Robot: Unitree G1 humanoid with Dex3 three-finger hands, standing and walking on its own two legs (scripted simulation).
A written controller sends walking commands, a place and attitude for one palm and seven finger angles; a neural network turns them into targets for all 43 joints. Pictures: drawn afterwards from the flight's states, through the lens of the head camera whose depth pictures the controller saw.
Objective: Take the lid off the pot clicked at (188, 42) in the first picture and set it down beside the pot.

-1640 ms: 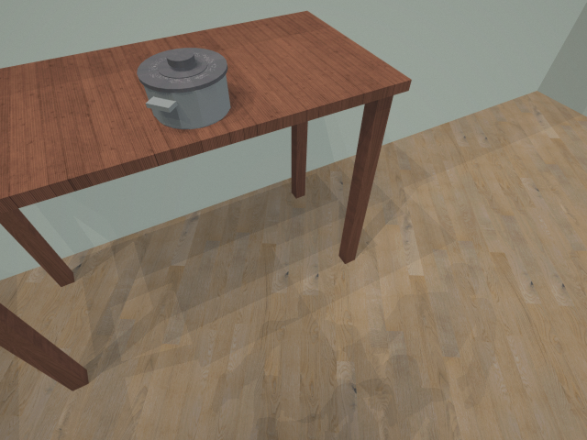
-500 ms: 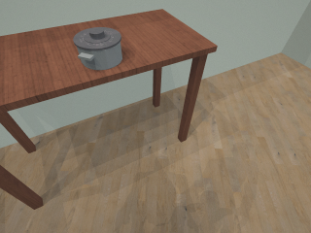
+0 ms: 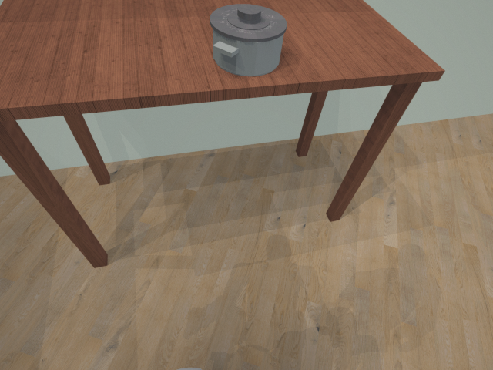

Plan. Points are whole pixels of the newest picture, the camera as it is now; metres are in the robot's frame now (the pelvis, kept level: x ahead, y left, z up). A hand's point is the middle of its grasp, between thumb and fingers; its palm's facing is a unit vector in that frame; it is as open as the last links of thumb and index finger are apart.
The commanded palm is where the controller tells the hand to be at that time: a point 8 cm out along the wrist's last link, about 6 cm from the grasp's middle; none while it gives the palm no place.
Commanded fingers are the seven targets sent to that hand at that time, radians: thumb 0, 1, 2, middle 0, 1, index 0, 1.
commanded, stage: turn to face it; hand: left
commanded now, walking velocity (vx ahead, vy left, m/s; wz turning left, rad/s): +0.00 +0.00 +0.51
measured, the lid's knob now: (249, 12) +0.82 +0.04 +0.18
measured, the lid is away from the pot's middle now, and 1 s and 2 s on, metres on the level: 0.01 0.01 0.01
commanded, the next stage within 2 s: take the last steps up to it in 0.48 s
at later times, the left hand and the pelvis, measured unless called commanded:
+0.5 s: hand out of the picture +0.05 +0.18 -0.13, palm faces +0.23 -0.92 -0.31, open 7.4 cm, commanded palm none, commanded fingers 0.00 0.90 0.90 -0.20 -0.30 -0.20 -0.30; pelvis +0.01 -0.04 +0.02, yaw +13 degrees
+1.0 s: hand out of the picture -0.01 +0.15 -0.16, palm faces +0.29 -0.95 -0.12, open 7.4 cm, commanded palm none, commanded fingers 0.00 0.90 0.90 -0.20 -0.30 -0.20 -0.30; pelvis +0.07 -0.01 +0.03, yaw +13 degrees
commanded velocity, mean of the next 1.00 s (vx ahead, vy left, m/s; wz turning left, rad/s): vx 0.13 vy -0.07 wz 0.14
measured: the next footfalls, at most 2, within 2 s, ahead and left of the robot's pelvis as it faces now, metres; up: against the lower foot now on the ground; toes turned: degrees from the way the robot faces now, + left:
right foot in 0.42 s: +0.07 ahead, -0.14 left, +0.00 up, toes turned +10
left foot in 0.84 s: +0.01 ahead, +0.09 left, +0.00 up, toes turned +19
